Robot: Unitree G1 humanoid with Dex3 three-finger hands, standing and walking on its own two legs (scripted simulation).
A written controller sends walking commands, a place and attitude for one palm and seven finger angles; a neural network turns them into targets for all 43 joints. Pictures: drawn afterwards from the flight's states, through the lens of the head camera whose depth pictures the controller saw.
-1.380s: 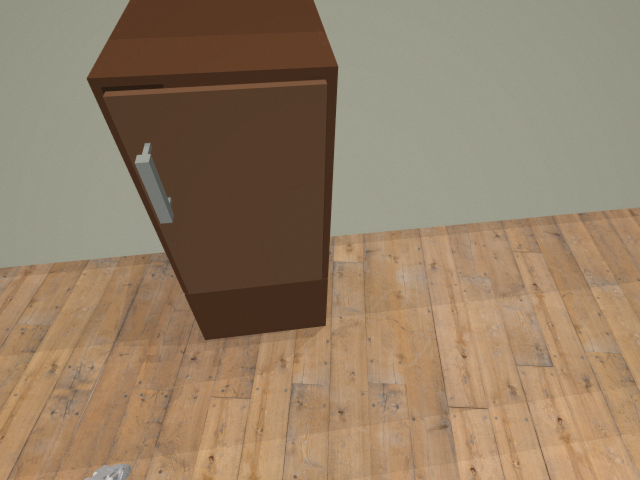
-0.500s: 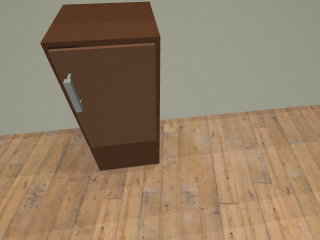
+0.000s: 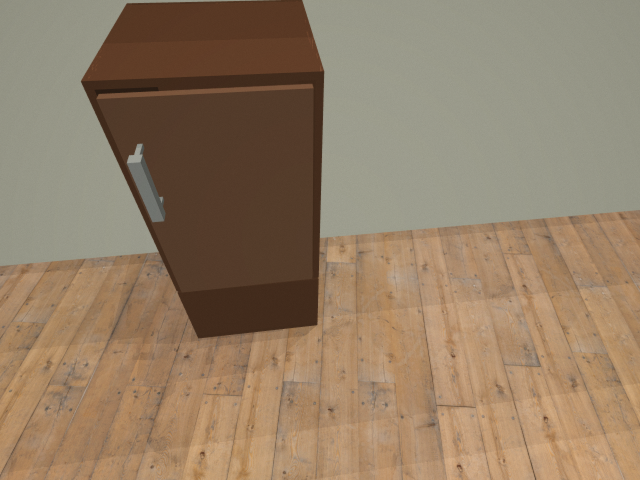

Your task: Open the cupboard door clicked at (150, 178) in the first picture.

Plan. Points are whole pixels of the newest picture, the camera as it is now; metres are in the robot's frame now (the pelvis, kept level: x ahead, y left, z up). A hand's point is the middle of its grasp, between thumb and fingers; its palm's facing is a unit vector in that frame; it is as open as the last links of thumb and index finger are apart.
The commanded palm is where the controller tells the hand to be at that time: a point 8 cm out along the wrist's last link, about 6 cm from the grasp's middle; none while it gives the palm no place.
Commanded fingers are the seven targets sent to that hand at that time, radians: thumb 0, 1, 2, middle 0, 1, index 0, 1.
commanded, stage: look at it before walking up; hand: left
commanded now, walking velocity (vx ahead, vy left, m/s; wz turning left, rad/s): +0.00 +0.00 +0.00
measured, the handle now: (149, 183) +0.64 +0.38 -0.04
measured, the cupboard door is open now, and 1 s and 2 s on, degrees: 0 0 0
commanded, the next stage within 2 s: turn to face it in 0.06 s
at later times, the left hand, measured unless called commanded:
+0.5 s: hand out of the picture +0.06 +0.23 -0.17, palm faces +0.04 -0.96 -0.29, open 7.4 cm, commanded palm none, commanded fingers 0.00 0.90 0.90 -0.20 -0.30 -0.20 -0.30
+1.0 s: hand out of the picture -0.03 +0.20 -0.18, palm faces +0.22 -0.94 -0.26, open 7.4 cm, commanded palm none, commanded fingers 0.00 0.90 0.90 -0.20 -0.30 -0.20 -0.30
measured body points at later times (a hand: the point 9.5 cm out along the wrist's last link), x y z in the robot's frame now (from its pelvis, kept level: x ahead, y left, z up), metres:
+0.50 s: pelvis +0.00 +0.00 -0.01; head +0.01 +0.00 +0.44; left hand +0.05 +0.28 -0.15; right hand +0.07 -0.26 -0.15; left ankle -0.01 +0.13 -0.75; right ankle -0.01 -0.11 -0.75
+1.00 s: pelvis +0.00 +0.00 -0.01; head +0.01 -0.01 +0.44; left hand -0.04 +0.25 -0.16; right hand +0.06 -0.23 -0.17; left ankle -0.02 +0.13 -0.72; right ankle -0.04 -0.11 -0.75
